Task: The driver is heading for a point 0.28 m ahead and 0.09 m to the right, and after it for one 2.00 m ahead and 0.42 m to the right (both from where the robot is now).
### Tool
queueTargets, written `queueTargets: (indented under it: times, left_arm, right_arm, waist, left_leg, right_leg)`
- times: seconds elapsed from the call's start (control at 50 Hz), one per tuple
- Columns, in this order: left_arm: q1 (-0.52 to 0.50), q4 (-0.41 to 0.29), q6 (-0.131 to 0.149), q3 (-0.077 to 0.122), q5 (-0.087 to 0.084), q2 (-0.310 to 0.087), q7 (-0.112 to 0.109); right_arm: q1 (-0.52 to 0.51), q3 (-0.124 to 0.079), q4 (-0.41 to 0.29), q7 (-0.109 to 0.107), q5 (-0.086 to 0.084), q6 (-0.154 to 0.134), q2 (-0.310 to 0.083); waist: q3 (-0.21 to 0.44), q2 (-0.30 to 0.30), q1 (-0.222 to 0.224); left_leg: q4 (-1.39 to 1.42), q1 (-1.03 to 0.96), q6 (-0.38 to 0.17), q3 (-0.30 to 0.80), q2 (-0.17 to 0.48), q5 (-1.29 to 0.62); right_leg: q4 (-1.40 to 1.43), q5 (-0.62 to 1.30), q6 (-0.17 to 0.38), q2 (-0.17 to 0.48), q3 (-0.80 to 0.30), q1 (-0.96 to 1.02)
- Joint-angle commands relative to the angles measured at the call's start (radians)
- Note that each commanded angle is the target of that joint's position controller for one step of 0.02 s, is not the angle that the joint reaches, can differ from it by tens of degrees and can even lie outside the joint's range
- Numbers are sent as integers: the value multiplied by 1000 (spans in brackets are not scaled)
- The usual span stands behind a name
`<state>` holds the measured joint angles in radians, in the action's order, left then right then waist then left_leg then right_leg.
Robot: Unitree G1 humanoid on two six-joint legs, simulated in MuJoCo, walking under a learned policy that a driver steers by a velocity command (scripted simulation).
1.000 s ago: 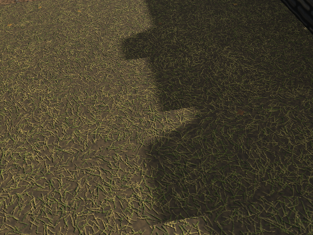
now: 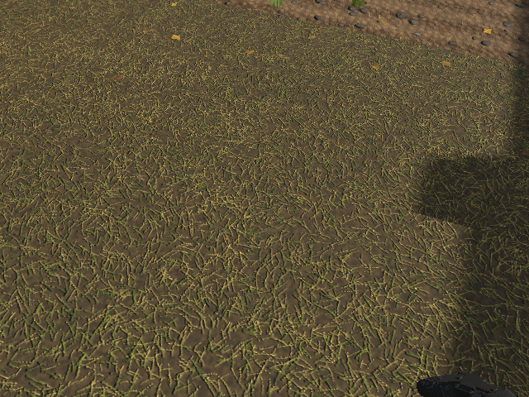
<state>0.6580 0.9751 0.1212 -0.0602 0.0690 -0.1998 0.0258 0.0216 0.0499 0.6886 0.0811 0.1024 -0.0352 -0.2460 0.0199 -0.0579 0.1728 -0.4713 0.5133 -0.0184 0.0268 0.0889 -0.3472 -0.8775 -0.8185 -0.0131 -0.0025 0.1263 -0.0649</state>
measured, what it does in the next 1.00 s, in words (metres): goes down, turning right: left foot 0.15 m lower, then right foot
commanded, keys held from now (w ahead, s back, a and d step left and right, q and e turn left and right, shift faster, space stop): w+e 0.06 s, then e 0.74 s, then no key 0.02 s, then q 0.18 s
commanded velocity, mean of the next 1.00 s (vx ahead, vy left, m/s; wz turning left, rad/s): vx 0.15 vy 0.00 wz -0.38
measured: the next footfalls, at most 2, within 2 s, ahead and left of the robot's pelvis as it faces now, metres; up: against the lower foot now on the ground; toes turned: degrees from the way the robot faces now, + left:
left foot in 0.04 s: +0.19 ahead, +0.12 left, -0.15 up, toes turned +4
right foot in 0.42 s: +0.38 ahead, -0.14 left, -0.15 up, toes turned -11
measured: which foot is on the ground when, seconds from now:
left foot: up 0.00-0.02, down 0.04-0.46, up 0.48-0.88, down 0.90-1.00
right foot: down 0.00-0.06, up 0.08-0.40, down 0.42-0.90, up 0.92-1.00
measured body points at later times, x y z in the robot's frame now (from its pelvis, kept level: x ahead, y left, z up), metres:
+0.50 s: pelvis +0.25 -0.03 -0.08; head +0.26 -0.04 +0.37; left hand +0.48 +0.20 -0.15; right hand +0.33 -0.33 -0.18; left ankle +0.16 +0.12 -0.77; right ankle +0.34 -0.13 -0.80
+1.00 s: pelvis +0.30 +0.02 -0.06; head +0.32 +0.01 +0.39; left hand +0.56 +0.17 -0.16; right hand +0.24 -0.25 -0.18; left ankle +0.34 +0.10 -0.80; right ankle +0.31 -0.13 -0.78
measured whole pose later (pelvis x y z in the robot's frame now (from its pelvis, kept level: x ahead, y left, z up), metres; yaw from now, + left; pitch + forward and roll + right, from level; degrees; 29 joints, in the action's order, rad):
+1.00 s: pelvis +0.30 +0.02 -0.06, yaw -26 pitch +2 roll +0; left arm 0.16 0.73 0.04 0.03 0.05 -0.26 0.04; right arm 0.31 -0.03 0.82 0.06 0.00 -0.08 -0.29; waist -0.01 0.00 -0.03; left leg -0.40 0.22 -0.06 0.00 -0.06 0.22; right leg -0.56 -0.34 -0.09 -0.06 -0.17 -0.41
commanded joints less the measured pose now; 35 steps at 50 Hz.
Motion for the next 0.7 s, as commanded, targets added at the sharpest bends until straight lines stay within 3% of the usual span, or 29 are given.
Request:
queueTargets:
  times: [0.02, 0.04, 0.06, 0.08, 0.1, 0.12, 0.14, 0.16, 0.18, 0.2, 0.22, 0.24, 0.26, 0.28, 0.32, 0.36, 0.4, 0.42, 0.44, 0.46, 0.48, 0.5, 0.52, 0.54, 0.56, 0.58, 0.62, 0.66, 0.7]
  left_arm:
    - [19, 21, -25, 49, -5, -177, 2]
    - [24, 34, -32, 50, 23, -182, 25]
    - [43, 60, -36, 34, 67, -124, 57]
    - [280, 104, -41, -7, 42, 49, 79]
    - [65, 3, -31, 13, -11, -59, 98]
    - [-208, -98, -12, 39, -47, -97, 97]
    - [-412, -189, 18, 53, -39, -118, 62]
    - [-368, -166, 31, 62, -24, -120, 41]
    - [-332, -142, 28, 55, -22, -85, 34]
    - [-276, -111, 12, 56, -11, -43, 35]
    - [-216, -107, -5, 51, -5, -11, 42]
    - [-189, -95, -10, 57, -12, -16, 51]
    - [-216, -103, -15, 56, -20, -29, 57]
    - [-244, -123, -19, 59, -30, -41, 56]
    - [-295, -157, -25, 69, -30, -75, 46]
    - [-371, -186, -23, 86, -27, -113, 39]
    - [-447, -216, -18, 108, -28, -153, 38]
    - [-461, -226, -8, 128, -30, -197, 33]
    - [-472, -238, 8, 156, -35, -290, 24]
    - [-392, -257, 7, 182, -39, -387, 8]
    - [-279, -233, 8, 182, -31, -375, 3]
    - [-241, -188, 18, 187, -19, -357, -8]
    - [-300, -193, 14, 188, -43, -323, -13]
    - [-366, -208, 1, 170, -60, -270, -15]
    - [-414, -222, -3, 158, -67, -233, -15]
    - [-455, -240, -7, 153, -60, -230, -15]
    - [-536, -282, -3, 156, -45, -245, -9]
    - [-537, -304, 6, 165, -42, -269, 1]
    - [-500, -313, 10, 169, -45, -274, 10]
  right_arm:
    - [-6, -38, -7, -21, -7, -9, -113]
    - [154, -70, 40, -26, -23, -26, -163]
    - [387, -102, 88, -23, -10, -33, -197]
    - [624, -109, 137, -6, -18, -27, -203]
    - [718, -113, 160, -2, -14, -12, -168]
    - [661, -141, 181, -16, -36, -11, -231]
    - [420, -112, 116, -40, -46, -39, -156]
    - [316, -101, 101, -46, -40, -41, -137]
    - [212, -86, 77, -50, -36, -50, -95]
    - [172, -80, 69, -46, -43, -54, -77]
    - [128, -78, 63, -44, -52, -67, -77]
    - [81, -95, 47, -46, -63, -81, -115]
    - [63, -121, 33, -51, -52, -89, -184]
    - [69, -139, 39, -54, -41, -93, -215]
    - [75, -151, 48, -65, -32, -93, -193]
    - [71, -156, 48, -74, -42, -89, -173]
    - [96, -159, 48, -85, -53, -87, -170]
    - [120, -158, 44, -86, -59, -87, -165]
    - [169, -159, 39, -81, -82, -85, -155]
    - [288, -140, 7, -84, -73, -88, -101]
    - [176, -137, -24, -68, -64, -80, -137]
    - [70, -130, -50, -47, -69, -63, -130]
    - [76, -142, -37, -57, -59, -51, -159]
    - [137, -151, -19, -73, -35, -47, -182]
    - [158, -142, -9, -85, -21, -45, -157]
    - [172, -136, -4, -95, -16, -42, -142]
    - [227, -127, 23, -90, -40, -25, -123]
    - [239, -124, 37, -77, -53, -3, -130]
    - [223, -123, 40, -80, -57, 6, -146]
  waist:
    - [-169, 6, -72]
    - [-90, -18, -152]
    - [8, -53, -254]
    - [429, -252, -237]
    - [449, -163, -360]
    - [240, -120, -383]
    - [89, 70, -308]
    - [73, 39, -233]
    - [24, 49, -153]
    - [-2, 6, -82]
    - [6, 11, -28]
    - [4, 26, -16]
    - [9, 26, -34]
    - [8, 19, -44]
    - [-6, 31, -61]
    - [-12, 41, -85]
    - [-17, 57, -110]
    - [2, 76, -116]
    - [48, 169, -138]
    - [275, 359, -156]
    - [338, 276, -67]
    - [217, 177, -38]
    - [138, 151, -72]
    - [133, 149, -122]
    - [89, 154, -154]
    - [75, 125, -188]
    - [80, 106, -225]
    - [81, 120, -206]
    - [71, 131, -173]
  left_leg:
    - [228, -161, -11, -32, 2, -20]
    - [190, -457, -48, -86, -10, -75]
    - [47, -840, -127, -46, 50, -168]
    - [-313, -1354, -388, 124, 298, -682]
    - [-250, -1384, -430, 283, 382, -637]
    - [-120, -1180, -358, 289, 365, -306]
    - [27, -859, -292, 228, 335, -83]
    - [42, -627, -305, 151, 342, -268]
    - [126, -386, -311, 76, 306, -361]
    - [185, -259, -306, 13, 267, -342]
    - [222, -181, -282, -34, 223, -255]
    - [231, -126, -259, -79, 194, -220]
    - [245, -126, -266, -78, 209, -199]
    - [247, -175, -267, -62, 241, -165]
    - [209, -305, -251, -71, 273, -119]
    - [155, -390, -214, -118, 258, -42]
    - [82, -392, -155, -177, 199, 75]
    - [19, -380, -117, -208, 152, 94]
    - [-95, -377, -54, -273, 58, 174]
    - [-340, -223, 64, -295, -84, 653]
    - [-511, -43, 80, -135, -155, 1112]
    - [-574, 67, 57, -15, -114, 1098]
    - [-618, 97, 58, 14, -74, 1053]
    - [-606, 58, 53, 39, -49, 1024]
    - [-576, -7, 47, 48, -27, 998]
    - [-530, -96, 44, 44, -22, 955]
    - [-431, -225, 51, 3, -51, 837]
    - [-371, -256, 75, -11, -75, 782]
    - [-318, -217, 84, 9, -72, 756]
  right_leg:
    - [101, 424, 187, 155, -292, -67]
    - [-43, 580, 160, 118, -229, -172]
    - [-283, 617, 82, 87, -185, -429]
    - [-732, 142, -7, 0, -114, -585]
    - [-983, -20, -43, -34, -132, -796]
    - [-991, 28, -27, 5, -150, -1010]
    - [-643, 292, 4, 79, -229, -1002]
    - [-529, 346, 2, 131, -233, -797]
    - [-355, 404, -2, 155, -219, -634]
    - [-234, 429, -10, 167, -193, -510]
    - [-95, 515, -11, 165, -164, -406]
    - [17, 615, -10, 150, -138, -307]
    - [62, 703, -5, 123, -128, -275]
    - [98, 750, 4, 122, -161, -299]
    - [145, 759, 30, 128, -213, -383]
    - [199, 762, 49, 115, -206, -411]
    - [240, 815, 84, 63, -157, -341]
    - [254, 886, 117, 26, -138, -270]
    - [331, 1252, 190, 26, -175, -169]
    - [410, 1492, 429, 233, -506, 163]
    - [500, 1365, 490, 337, -750, 304]
    - [539, 1185, 398, 305, -703, 248]
    - [565, 1052, 355, 272, -636, 159]
    - [600, 966, 347, 244, -610, 82]
    - [636, 944, 339, 224, -580, -40]
    - [670, 925, 324, 196, -545, -142]
    - [710, 848, 285, 139, -474, -243]
    - [718, 757, 274, 128, -480, -259]
    - [704, 631, 276, 149, -541, -220]
Velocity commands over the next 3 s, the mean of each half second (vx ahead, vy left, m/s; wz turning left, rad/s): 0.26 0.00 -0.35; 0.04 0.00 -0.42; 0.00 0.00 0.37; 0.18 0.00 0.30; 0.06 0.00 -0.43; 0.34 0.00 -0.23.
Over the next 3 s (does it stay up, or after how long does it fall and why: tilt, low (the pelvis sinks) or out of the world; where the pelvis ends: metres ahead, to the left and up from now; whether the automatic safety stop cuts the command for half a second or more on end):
stays up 0.62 -0.11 -0.10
